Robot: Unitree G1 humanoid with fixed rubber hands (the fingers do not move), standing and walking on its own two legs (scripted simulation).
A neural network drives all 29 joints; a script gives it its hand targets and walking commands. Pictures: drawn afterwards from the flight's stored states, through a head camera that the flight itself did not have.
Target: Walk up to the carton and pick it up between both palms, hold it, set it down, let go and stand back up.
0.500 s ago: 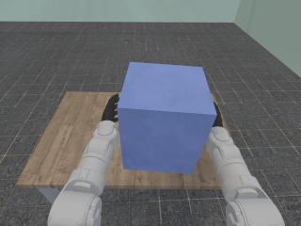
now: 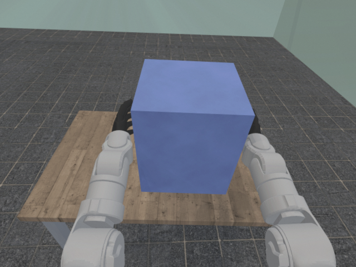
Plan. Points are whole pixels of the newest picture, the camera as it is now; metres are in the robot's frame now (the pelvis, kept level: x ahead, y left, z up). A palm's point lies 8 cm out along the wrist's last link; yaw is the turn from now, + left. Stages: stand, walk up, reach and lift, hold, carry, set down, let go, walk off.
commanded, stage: reach and lift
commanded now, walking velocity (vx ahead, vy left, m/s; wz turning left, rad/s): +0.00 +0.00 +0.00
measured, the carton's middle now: (186, 128) +0.40 +0.00 +0.15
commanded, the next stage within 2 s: hold in 0.88 s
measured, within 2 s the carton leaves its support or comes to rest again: neither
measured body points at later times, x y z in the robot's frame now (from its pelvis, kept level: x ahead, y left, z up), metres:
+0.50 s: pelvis +0.00 +0.00 +0.00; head -0.04 +0.01 +0.45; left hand +0.39 +0.15 +0.16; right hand +0.39 -0.15 +0.15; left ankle +0.04 +0.11 -0.74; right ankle +0.03 -0.13 -0.74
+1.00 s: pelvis -0.01 +0.00 +0.00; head -0.06 +0.02 +0.45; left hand +0.37 +0.15 +0.17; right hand +0.38 -0.15 +0.17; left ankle +0.04 +0.11 -0.74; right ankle +0.03 -0.13 -0.74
